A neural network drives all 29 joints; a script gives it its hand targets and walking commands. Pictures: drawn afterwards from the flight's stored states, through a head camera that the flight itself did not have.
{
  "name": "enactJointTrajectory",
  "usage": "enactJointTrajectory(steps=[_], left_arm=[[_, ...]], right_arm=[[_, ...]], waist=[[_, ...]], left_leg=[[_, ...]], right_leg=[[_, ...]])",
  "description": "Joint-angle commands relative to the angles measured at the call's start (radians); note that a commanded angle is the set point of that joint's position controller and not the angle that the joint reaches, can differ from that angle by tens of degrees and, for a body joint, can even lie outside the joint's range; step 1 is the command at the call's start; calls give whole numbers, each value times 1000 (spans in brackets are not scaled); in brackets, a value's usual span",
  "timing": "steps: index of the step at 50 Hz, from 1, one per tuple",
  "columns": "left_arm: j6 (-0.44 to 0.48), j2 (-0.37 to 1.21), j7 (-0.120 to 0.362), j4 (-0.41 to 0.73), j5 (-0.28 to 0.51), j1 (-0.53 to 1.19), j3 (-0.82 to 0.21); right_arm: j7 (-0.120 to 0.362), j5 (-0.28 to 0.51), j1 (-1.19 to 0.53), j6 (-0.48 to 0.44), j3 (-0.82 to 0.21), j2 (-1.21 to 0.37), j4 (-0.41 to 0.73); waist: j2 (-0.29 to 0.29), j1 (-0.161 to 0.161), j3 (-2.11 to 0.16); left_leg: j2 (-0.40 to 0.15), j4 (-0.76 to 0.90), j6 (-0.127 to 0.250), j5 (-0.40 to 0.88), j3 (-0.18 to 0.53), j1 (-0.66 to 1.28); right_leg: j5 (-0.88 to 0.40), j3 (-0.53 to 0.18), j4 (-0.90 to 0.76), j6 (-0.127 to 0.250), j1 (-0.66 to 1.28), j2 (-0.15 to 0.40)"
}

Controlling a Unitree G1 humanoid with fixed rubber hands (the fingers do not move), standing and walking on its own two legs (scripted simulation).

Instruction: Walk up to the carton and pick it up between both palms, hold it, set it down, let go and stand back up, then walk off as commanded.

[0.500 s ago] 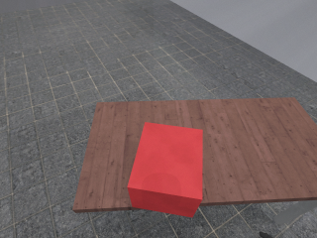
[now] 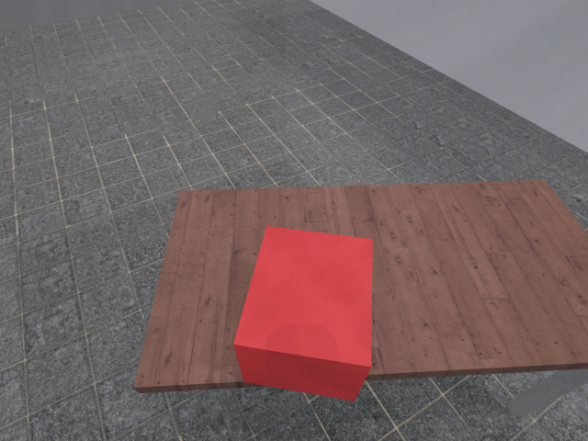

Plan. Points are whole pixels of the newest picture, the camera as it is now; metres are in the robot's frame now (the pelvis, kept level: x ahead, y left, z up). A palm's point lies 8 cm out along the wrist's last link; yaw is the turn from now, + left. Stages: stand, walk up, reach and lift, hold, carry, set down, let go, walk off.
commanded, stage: walk off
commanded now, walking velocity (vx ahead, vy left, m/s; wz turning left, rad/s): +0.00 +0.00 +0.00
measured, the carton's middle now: (308, 309) +0.38 -0.02 -0.13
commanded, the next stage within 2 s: stand in 1.88 s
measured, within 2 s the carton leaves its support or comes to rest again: neither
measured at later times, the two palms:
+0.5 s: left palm out of the picture +0.05 +0.31 -0.12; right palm out of the picture +0.01 -0.29 -0.12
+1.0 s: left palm out of the picture -0.10 +0.32 -0.11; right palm out of the picture -0.14 -0.29 -0.14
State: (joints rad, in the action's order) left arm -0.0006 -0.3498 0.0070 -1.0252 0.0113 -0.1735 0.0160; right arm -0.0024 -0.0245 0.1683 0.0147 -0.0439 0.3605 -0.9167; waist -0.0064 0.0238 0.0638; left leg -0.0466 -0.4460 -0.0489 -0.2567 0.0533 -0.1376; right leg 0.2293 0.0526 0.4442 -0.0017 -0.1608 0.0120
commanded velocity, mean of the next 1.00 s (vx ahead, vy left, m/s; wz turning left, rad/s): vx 0.00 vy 0.00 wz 0.00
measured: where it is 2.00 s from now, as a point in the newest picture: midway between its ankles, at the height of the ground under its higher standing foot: outside the picture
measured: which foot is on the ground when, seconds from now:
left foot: down 0.00-0.60, up 0.62-1.00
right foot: down 0.00-0.30, up 0.32-0.56, down 0.58-1.00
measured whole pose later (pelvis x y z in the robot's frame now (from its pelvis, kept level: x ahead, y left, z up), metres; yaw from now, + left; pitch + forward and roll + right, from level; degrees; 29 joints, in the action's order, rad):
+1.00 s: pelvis -0.23 +0.02 -0.03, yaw -1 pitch -5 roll +0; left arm -0.04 -0.36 -0.03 -0.73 0.01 -0.19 0.04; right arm 0.01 -0.02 0.17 0.08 0.02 0.43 -0.81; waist 0.04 0.02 0.17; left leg 0.10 -0.83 0.02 -0.56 0.07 -0.24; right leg 0.23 -0.01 0.72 0.04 -0.41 -0.01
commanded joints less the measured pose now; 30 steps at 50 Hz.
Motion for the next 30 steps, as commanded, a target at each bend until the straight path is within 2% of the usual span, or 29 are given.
enactJointTrajectory(steps=[1,3,4,5,6,7,8,9,10,11,13,14,15,16,17,18,19,20,21,22,23,24,25,26,27,28,29,30], left_arm=[[38,-245,-14,43,-34,55,32],[39,-229,-13,45,-26,50,26],[40,-238,-12,39,-24,54,28],[27,-228,-17,130,-10,78,72],[22,-252,-23,142,-7,66,82],[17,-254,-24,162,-8,71,89],[15,-249,-24,175,-12,65,91],[8,-253,-27,191,-11,61,94],[4,-257,-26,208,-15,73,90],[1,-251,-25,226,-19,94,88],[-9,-250,-26,234,-15,89,88],[-13,-234,-23,237,-8,78,86],[-21,-197,-25,247,1,31,81],[-32,-181,-31,255,0,-9,85],[-36,-187,-36,270,-5,-10,89],[-40,-201,-34,263,-2,-21,96],[-37,-205,-32,273,-7,-23,97],[-39,-211,-32,268,-2,-49,100],[-36,-196,-28,279,-1,-62,97],[-37,-191,-28,294,-2,-57,102],[-34,-194,-29,302,0,-67,97],[-36,-183,-28,310,1,-71,96],[-30,-177,-27,316,-6,-78,94],[-23,-162,-30,302,-8,-99,93],[-18,-156,-33,291,-12,-134,96],[-12,-184,-35,291,-22,-156,105],[-9,-253,-38,306,-40,-151,118],[-1,-341,-39,342,-57,-107,133]], right_arm=[[-5,12,-21,-26,58,207,-6],[-9,12,-21,-26,61,222,-12],[-9,14,-27,-30,55,212,-13],[-5,8,-56,-9,127,221,22],[-9,12,-21,-4,124,210,36],[-9,12,0,0,130,209,42],[-8,6,24,4,134,205,46],[-8,10,36,10,137,210,58],[-5,12,60,14,138,200,58],[-4,9,70,16,142,202,61],[1,-4,76,20,151,221,71],[1,-12,73,19,158,250,69],[3,-15,53,16,164,287,89],[4,-11,-2,11,167,301,122],[1,-6,3,7,169,305,127],[-6,-4,-24,7,164,306,152],[-15,-11,-41,7,162,291,161],[-22,-15,-40,12,161,287,168],[-24,-23,-27,12,163,278,176],[-25,-24,-5,14,166,285,182],[-24,-23,7,15,168,285,194],[-25,-23,30,21,172,284,197],[-23,-21,36,22,176,281,206],[-26,-19,19,27,178,282,211],[-23,-8,2,33,182,293,213],[-17,-4,1,42,176,274,226],[-19,6,-12,43,158,208,242],[-31,10,9,47,148,164,242]], waist=[[29,-27,-71],[68,-30,-69],[62,-32,-73],[36,10,16],[45,16,-26],[31,17,-57],[10,17,-82],[-48,17,-59],[-66,31,-72],[-75,45,-64],[-22,42,-40],[59,38,-10],[186,22,-9],[272,11,1],[223,18,-20],[232,5,-9],[195,-8,-2],[214,-16,-10],[233,-6,-36],[230,5,-40],[232,12,-74],[244,14,-93],[247,14,-138],[227,-9,-169],[220,-33,-190],[156,-37,-195],[-7,-47,-160],[-179,-31,-141]], left_leg=[[-57,85,65,121,15,-24],[-58,77,62,145,11,-27],[-58,82,69,149,20,-28],[-12,-79,99,379,23,-127],[1,-139,106,378,7,-117],[17,-175,115,353,-9,-107],[25,-204,120,345,-14,-85],[35,-251,124,262,-19,-85],[46,-261,121,152,-28,-74],[37,-235,124,65,-23,-70],[9,-146,148,143,12,-99],[-53,-82,181,242,80,-127],[-186,58,262,340,238,-214],[-287,111,338,429,351,-244],[-298,113,373,385,385,-267],[-275,84,363,383,307,-291],[-237,24,340,468,232,-256],[-207,-19,308,520,161,-198],[-198,-46,308,580,154,-144],[-211,-58,317,622,184,-107],[-219,-81,324,655,210,-33],[-212,-107,321,693,206,-22],[-196,-132,304,691,199,32],[-176,-179,279,694,183,61],[-127,-238,231,622,116,8],[-68,-307,197,486,73,-126],[35,-437,141,226,48,-328],[180,-653,97,-389,19,-417]], right_leg=[[-137,-141,-146,26,36,110],[-189,-142,-138,29,37,116],[-200,-136,-131,32,47,117],[-555,-190,-20,75,-11,124],[-625,-204,12,101,-16,150],[-624,-207,22,123,-13,165],[-587,-206,28,145,-43,172],[-533,-224,8,169,-98,186],[-496,-226,-7,181,-111,208],[-448,-220,4,184,-142,207],[-310,-195,70,141,-172,164],[-202,-155,176,107,-199,92],[-35,-85,394,53,-174,-36],[353,-87,614,25,-211,-121],[403,-154,728,32,-219,-131],[388,-161,754,38,-220,-111],[358,-142,733,27,-247,-99],[340,-139,693,25,-273,-84],[338,-131,651,16,-275,-83],[333,-121,622,12,-280,-80],[326,-117,555,15,-306,-59],[325,-102,478,21,-280,-46],[275,-96,363,27,-270,-23],[190,-83,191,30,-225,-22],[25,-64,22,32,-128,-20],[-188,-82,6,35,2,-7],[-269,-330,-40,101,73,134],[-494,-560,-61,219,6,370]])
